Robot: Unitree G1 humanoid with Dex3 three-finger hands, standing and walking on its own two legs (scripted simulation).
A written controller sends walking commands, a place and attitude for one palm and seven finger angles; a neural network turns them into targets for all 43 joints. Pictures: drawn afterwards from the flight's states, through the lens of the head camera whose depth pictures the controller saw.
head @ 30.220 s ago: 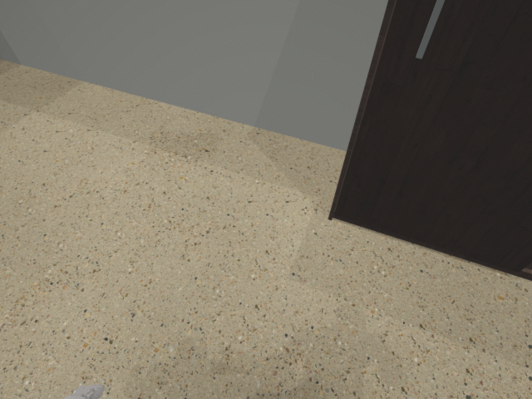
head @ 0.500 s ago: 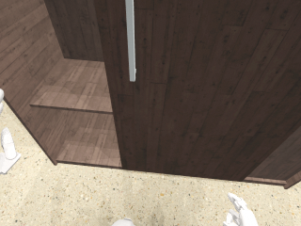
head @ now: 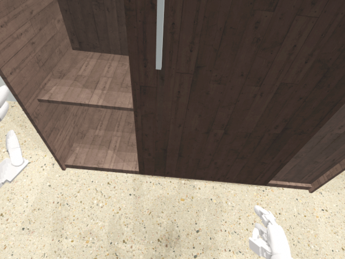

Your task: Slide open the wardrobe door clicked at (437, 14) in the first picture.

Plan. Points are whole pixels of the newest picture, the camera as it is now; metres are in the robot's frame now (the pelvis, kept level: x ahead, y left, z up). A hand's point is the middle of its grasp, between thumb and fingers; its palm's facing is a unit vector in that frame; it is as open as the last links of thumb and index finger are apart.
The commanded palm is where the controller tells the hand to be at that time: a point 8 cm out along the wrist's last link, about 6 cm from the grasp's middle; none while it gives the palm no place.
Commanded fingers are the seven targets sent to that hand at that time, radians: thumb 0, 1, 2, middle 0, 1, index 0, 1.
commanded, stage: stop stepping back and stand still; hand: left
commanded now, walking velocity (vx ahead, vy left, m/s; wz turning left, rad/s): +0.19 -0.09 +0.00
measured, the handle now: (160, 18) +0.65 +0.12 +0.23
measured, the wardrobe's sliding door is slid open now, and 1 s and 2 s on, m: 0.47 0.47 0.47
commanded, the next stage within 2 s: let the arm hang, fingers relaxed in 0.64 s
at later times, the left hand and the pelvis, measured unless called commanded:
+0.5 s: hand (5, 210) +0.14 +0.27 +0.16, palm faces +0.42 -0.84 -0.34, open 7.4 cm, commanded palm +0.08 +0.30 +0.19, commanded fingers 0.00 0.90 0.90 -0.20 -0.30 -0.20 -0.30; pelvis -0.07 +0.01 +0.00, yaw -4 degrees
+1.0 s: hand out of the picture +0.02 +0.20 -0.15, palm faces -0.07 -0.97 -0.24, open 7.4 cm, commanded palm none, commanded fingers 0.00 0.90 0.90 -0.20 -0.30 -0.20 -0.30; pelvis -0.09 +0.01 -0.01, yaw -1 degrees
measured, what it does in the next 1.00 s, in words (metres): steps on the spot: right foot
